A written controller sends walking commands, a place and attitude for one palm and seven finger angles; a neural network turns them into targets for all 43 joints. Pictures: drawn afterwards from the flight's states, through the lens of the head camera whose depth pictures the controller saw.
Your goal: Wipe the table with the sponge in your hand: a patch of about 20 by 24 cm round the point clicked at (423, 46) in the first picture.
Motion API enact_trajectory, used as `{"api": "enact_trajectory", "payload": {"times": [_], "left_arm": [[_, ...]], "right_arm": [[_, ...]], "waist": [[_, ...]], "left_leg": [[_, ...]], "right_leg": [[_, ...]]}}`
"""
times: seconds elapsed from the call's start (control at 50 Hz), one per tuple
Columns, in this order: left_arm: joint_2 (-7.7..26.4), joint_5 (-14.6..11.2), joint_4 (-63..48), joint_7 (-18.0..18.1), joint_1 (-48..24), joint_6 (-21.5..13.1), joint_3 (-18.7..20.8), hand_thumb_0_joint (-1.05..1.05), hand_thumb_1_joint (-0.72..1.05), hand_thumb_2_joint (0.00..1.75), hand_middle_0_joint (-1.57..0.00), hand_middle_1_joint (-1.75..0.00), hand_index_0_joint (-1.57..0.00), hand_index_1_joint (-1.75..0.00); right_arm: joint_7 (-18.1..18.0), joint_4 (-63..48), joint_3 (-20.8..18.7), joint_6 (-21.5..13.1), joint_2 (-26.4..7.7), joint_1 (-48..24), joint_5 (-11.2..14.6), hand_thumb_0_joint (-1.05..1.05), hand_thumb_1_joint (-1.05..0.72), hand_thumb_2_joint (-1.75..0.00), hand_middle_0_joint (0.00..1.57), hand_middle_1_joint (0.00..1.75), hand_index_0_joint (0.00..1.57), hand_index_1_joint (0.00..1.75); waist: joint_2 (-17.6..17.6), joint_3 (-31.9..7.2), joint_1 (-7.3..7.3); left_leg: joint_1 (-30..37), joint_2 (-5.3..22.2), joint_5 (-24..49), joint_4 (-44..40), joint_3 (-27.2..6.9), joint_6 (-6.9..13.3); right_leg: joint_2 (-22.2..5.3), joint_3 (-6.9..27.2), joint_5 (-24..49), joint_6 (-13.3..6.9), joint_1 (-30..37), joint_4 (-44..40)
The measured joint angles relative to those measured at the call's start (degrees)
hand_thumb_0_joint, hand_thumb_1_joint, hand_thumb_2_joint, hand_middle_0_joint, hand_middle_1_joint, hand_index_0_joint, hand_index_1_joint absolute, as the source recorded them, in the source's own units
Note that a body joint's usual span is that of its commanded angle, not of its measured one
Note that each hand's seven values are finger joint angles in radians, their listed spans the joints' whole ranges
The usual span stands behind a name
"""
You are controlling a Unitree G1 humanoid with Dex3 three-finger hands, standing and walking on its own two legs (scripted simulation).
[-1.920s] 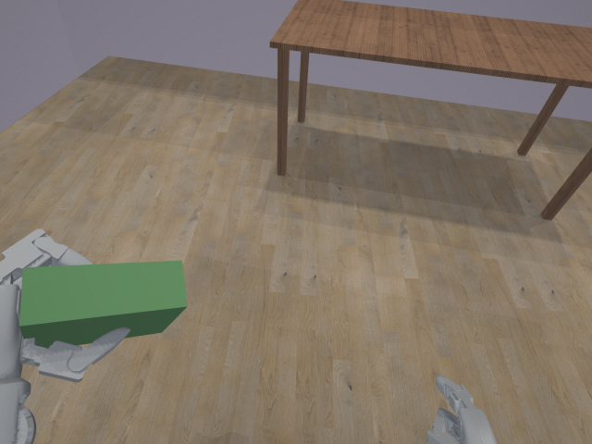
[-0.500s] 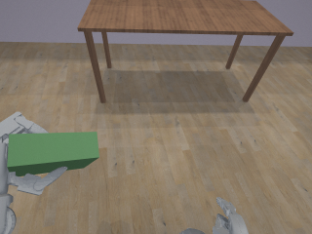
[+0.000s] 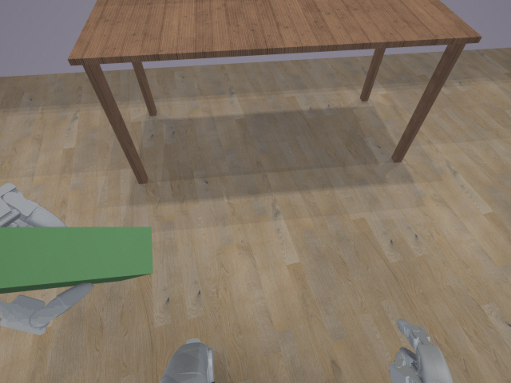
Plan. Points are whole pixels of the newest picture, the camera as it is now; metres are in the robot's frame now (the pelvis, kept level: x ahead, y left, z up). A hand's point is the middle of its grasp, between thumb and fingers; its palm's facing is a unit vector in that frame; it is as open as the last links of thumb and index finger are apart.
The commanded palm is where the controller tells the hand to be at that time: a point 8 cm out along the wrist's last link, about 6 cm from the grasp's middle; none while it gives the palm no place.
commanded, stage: walk to a spot facing it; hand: left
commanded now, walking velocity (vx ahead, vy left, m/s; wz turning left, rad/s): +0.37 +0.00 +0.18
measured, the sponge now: (94, 259) +0.23 +0.19 +0.16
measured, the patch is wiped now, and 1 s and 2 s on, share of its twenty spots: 0.00 0.00 0.00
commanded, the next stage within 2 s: turn to face it in 1.06 s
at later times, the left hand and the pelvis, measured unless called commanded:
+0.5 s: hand (73, 141) +0.37 +0.24 +0.20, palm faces +0.41 -0.77 -0.48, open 9.5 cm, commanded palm +0.32 +0.29 +0.18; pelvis +0.16 +0.01 +0.00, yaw +0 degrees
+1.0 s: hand (114, 87) +0.50 +0.24 +0.19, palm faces +0.50 -0.71 -0.49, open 9.5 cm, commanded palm +0.45 +0.27 +0.18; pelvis +0.32 -0.02 -0.01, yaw +7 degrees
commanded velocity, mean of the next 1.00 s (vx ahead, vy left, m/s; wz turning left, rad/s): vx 0.35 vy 0.00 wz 0.25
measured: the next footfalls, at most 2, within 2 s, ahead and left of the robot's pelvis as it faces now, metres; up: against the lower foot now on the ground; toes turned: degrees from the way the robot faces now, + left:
left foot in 0.18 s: +0.20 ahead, +0.15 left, +0.00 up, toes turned +12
right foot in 0.58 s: +0.28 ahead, -0.13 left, +0.00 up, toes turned -10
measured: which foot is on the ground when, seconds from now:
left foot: up 0.00-0.16, down 0.18-0.58, up 0.60-1.00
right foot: down 0.00-0.18, up 0.20-0.56, down 0.58-1.00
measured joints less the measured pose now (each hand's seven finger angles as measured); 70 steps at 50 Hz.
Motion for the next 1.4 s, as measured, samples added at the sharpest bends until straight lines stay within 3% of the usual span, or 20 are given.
{"api": "enact_trajectory", "payload": {"times": [0.16, 0.2, 0.26, 0.32, 0.42, 0.56, 0.6, 0.64, 0.68, 0.74, 0.78, 0.84, 0.94, 1.0, 1.04, 1.1, 1.14, 1.2, 1.26, 1.4], "left_arm": [[-2.87, -0.19, 3.32, 1.96, -3.59, 1.10, -1.19, -0.01, -0.44, 1.01, -0.81, -1.36, -0.81, -1.36], [-3.44, -0.11, 4.80, 2.28, -6.17, 1.35, -1.56, -0.01, -0.44, 1.01, -0.81, -1.36, -0.81, -1.36], [-3.45, 0.25, 8.05, 2.06, -10.75, 2.47, -2.55, -0.01, -0.44, 1.01, -0.81, -1.36, -0.81, -1.36], [-2.41, 0.35, 6.21, 1.29, -11.49, 3.52, -2.76, -0.01, -0.44, 1.01, -0.81, -1.36, -0.81, -1.36], [-1.73, -0.27, -1.86, 0.64, -4.97, 0.92, -1.59, -0.01, -0.44, 1.01, -0.81, -1.36, -0.81, -1.36], [-2.03, -0.47, 5.89, 0.62, -3.64, 0.60, -0.24, -0.01, -0.44, 1.01, -0.81, -1.36, -0.81, -1.36], [-2.66, 0.06, 9.09, 0.82, -5.70, 2.12, -0.78, -0.01, -0.44, 1.01, -0.81, -1.36, -0.81, -1.36], [-5.44, 0.51, 11.80, 0.75, -8.53, 3.99, -3.25, -0.01, -0.44, 1.01, -0.81, -1.36, -0.81, -1.36], [-7.78, 0.51, 12.88, 0.42, -9.42, 4.91, -5.60, -0.01, -0.44, 1.01, -0.81, -1.36, -0.81, -1.36], [-8.09, 0.88, 9.89, -0.16, -6.82, 4.54, -7.05, -0.01, -0.44, 1.01, -0.81, -1.36, -0.81, -1.36], [-6.40, 1.05, 6.67, -0.29, -4.79, 3.42, -6.80, -0.01, -0.44, 1.01, -0.81, -1.36, -0.81, -1.36], [-2.65, 0.81, 2.04, 0.01, -2.64, 1.64, -4.35, -0.01, -0.44, 1.01, -0.81, -1.36, -0.81, -1.36], [0.59, -0.28, -1.86, 1.76, -0.99, -0.27, 0.56, -0.01, -0.44, 1.01, -0.81, -1.36, -0.81, -1.36], [0.02, -0.62, -1.87, 2.74, -0.71, -0.16, 1.61, -0.01, -0.44, 1.01, -0.81, -1.36, -0.81, -1.36], [-0.94, -0.82, -0.47, 3.02, -1.97, 0.06, 1.41, -0.01, -0.44, 1.01, -0.81, -1.36, -0.81, -1.36], [-1.07, -0.11, 4.48, 1.81, -7.43, 1.70, -0.27, -0.01, -0.44, 1.01, -0.81, -1.36, -0.81, -1.36], [-0.96, 0.20, 5.49, 0.79, -9.47, 2.94, -1.05, -0.01, -0.44, 1.01, -0.81, -1.36, -0.81, -1.36], [-1.10, -0.23, 1.93, 0.07, -7.85, 3.21, -1.26, -0.01, -0.44, 1.01, -0.81, -1.36, -0.81, -1.36], [-1.19, -0.70, -2.46, -0.04, -3.49, 1.62, -0.85, -0.01, -0.44, 1.01, -0.81, -1.36, -0.81, -1.36], [-2.95, -0.39, 4.31, 0.73, -4.14, 0.77, -0.56, -0.01, -0.44, 1.01, -0.81, -1.35, -0.81, -1.36]], "right_arm": [[-1.24, -1.51, 0.83, -0.86, 1.00, 4.51, 0.10, 0.01, -0.91, -0.90, 0.20, 0.30, 0.19, 0.30], [-1.72, -1.21, 0.98, -1.21, 2.32, 3.32, -0.01, 0.01, -0.91, -0.90, 0.20, 0.30, 0.20, 0.30], [-1.23, -0.58, 2.58, -1.76, 5.11, 0.50, -0.33, 0.01, -0.91, -0.90, 0.20, 0.30, 0.19, 0.30], [0.05, -0.67, 4.37, -3.03, 7.80, -0.80, -0.19, 0.01, -0.91, -0.90, 0.20, 0.30, 0.20, 0.30], [1.23, -0.96, 5.51, -5.20, 9.58, 0.64, -0.20, 0.01, -0.91, -0.90, 0.20, 0.30, 0.20, 0.30], [-0.38, 0.83, 4.45, -4.15, 7.32, 3.98, 0.37, 0.01, -0.90, -0.90, 0.21, 0.30, 0.20, 0.30], [-0.88, 1.13, 3.84, -3.51, 5.91, 4.08, 0.75, 0.01, -0.90, -0.90, 0.21, 0.30, 0.20, 0.30], [-1.28, 3.22, 2.97, -2.55, 3.42, 2.64, 0.82, 0.01, -0.90, -0.90, 0.21, 0.30, 0.20, 0.30], [-1.22, 4.79, 2.15, -2.02, 1.37, 1.64, 0.73, 0.01, -0.91, -0.90, 0.20, 0.30, 0.20, 0.30], [-1.12, 4.44, 1.22, -1.37, -0.32, 0.45, 0.65, 0.01, -0.91, -0.90, 0.20, 0.30, 0.20, 0.30], [-1.10, 3.10, 0.54, -1.25, -0.80, 0.27, 0.49, 0.01, -0.91, -0.90, 0.20, 0.30, 0.20, 0.30], [-1.04, 0.73, -0.41, -0.99, -0.86, 0.73, 0.39, 0.01, -0.91, -0.90, 0.20, 0.30, 0.19, 0.30], [-0.86, -2.14, -1.27, -0.84, -0.41, 2.76, 0.44, 0.01, -0.91, -0.90, 0.20, 0.30, 0.19, 0.30], [-0.96, -2.88, -0.98, -0.83, 0.21, 3.69, 0.46, 0.01, -0.91, -0.90, 0.20, 0.30, 0.19, 0.30], [-1.25, -2.87, -0.96, -1.10, 1.03, 2.80, 0.31, 0.01, -0.91, -0.90, 0.20, 0.30, 0.19, 0.30], [-0.52, -1.15, 0.58, -1.46, 4.40, 0.45, 0.51, 0.01, -0.91, -0.90, 0.20, 0.30, 0.19, 0.30], [0.23, -0.54, 2.17, -1.81, 6.46, -0.43, 0.76, 0.01, -0.91, -0.90, 0.20, 0.30, 0.19, 0.30], [1.04, -0.81, 4.00, -3.08, 8.60, -0.71, 0.96, 0.01, -0.91, -0.90, 0.20, 0.30, 0.20, 0.30], [1.51, -0.98, 4.85, -4.61, 9.28, -0.01, 0.77, 0.01, -0.91, -0.90, 0.20, 0.30, 0.20, 0.30], [0.14, 0.26, 5.52, -5.43, 7.35, 1.02, 0.68, 0.01, -0.90, -0.90, 0.21, 0.30, 0.20, 0.30]], "waist": [[-1.77, -3.36, 2.62], [-3.17, -2.71, 2.59], [-3.31, -0.78, 1.92], [-2.70, 0.41, 1.39], [-0.14, 0.67, 2.27], [4.05, -2.22, 3.68], [4.40, -2.43, 3.57], [5.28, -1.51, 3.11], [4.76, -0.85, 2.78], [2.88, 0.10, 1.53], [1.53, 0.72, 0.55], [-0.43, 1.44, -0.14], [-1.88, 1.21, 0.47], [-2.69, 0.12, 1.34], [-2.15, 0.05, 1.22], [-2.06, 0.93, 0.28], [-2.06, 0.93, 0.00], [-1.77, 1.14, 0.47], [-0.63, 0.72, 2.33], [2.67, -2.53, 7.70]], "left_leg": [[13.80, -2.83, 3.91, -25.67, 6.27, 2.18], [15.18, -4.21, 3.49, -24.25, 7.04, 4.07], [15.88, -3.93, 0.29, -21.09, 6.55, 4.32], [17.32, -3.07, 0.64, -23.26, 5.63, 3.57], [20.80, -1.17, 1.42, -28.74, 5.30, 2.14], [24.11, 0.65, -2.15, -28.77, 3.81, -0.58], [21.75, 1.09, -6.41, -20.84, 2.58, 0.79], [16.51, -0.70, -11.29, -5.35, -1.29, 1.78], [11.84, -2.88, -10.36, 6.87, -2.48, 1.50], [6.12, -3.66, -7.20, 14.96, -1.98, 0.76], [3.53, -3.20, -4.92, 13.54, -1.41, 0.52], [3.14, -2.04, -2.30, 2.52, 0.42, 0.49], [7.24, -2.38, -1.31, -16.52, 4.81, 1.09], [12.59, -5.01, 2.27, -25.67, 8.08, 1.88], [14.34, -5.94, 6.28, -25.82, 7.64, 5.47], [14.58, -6.34, 1.31, -21.47, 5.05, 5.97], [15.26, -6.42, 1.08, -22.40, 3.08, 5.22], [16.40, -6.04, 2.11, -24.87, 0.81, 4.26], [17.88, -5.11, 2.45, -27.08, -0.50, 3.20], [21.21, -2.22, -1.02, -25.70, -0.04, -0.38]], "right_leg": [[-2.61, 0.76, -8.88, 3.31, 5.48, 5.08], [-4.36, 2.87, -12.08, 3.79, 2.80, 15.22], [-2.24, 7.66, -14.13, 4.08, -5.47, 34.49], [-2.32, 8.07, -11.34, 4.62, -13.10, 40.15], [-4.61, 6.03, -4.18, 5.55, -17.75, 28.39], [-3.29, 1.44, -1.27, 6.53, -9.05, 7.40], [-2.63, 0.81, 2.97, 4.62, -6.87, 4.66], [-2.86, -0.40, 0.65, 2.26, -6.67, 8.66], [-3.27, -1.00, -1.61, 1.50, -4.71, 8.45], [-3.29, -1.48, -1.60, 1.61, -1.71, 5.12], [-3.22, -2.16, -1.27, 1.41, 0.16, 2.47], [-3.36, -3.06, -1.23, 1.53, 2.59, -0.65], [-4.41, -4.28, -4.19, 2.91, 5.40, -0.93], [-6.74, -4.08, -8.87, 4.37, 5.04, 5.68], [-7.77, -1.52, -11.85, 5.36, 0.68, 19.89], [-4.12, 5.82, -15.01, 6.15, -8.13, 40.43], [-3.26, 7.40, -13.70, 6.78, -13.32, 44.47], [-3.97, 8.15, -8.78, 7.23, -18.07, 39.14], [-4.43, 7.56, -4.53, 7.15, -18.18, 28.52], [-1.03, 4.44, -0.04, 7.20, -7.59, 6.67]]}}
